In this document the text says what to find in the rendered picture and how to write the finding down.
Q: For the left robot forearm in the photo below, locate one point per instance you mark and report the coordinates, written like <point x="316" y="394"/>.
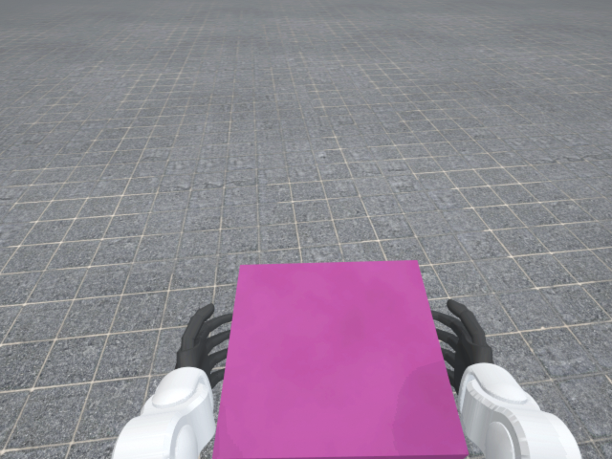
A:
<point x="177" y="422"/>

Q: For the left robot hand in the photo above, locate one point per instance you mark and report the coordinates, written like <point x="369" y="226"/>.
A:
<point x="196" y="345"/>

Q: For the right robot hand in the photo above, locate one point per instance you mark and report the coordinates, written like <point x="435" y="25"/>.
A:
<point x="470" y="345"/>

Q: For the right robot forearm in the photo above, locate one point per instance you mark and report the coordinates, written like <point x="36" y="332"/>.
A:
<point x="505" y="422"/>

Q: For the carton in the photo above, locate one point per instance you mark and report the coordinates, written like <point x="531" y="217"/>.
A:
<point x="336" y="360"/>

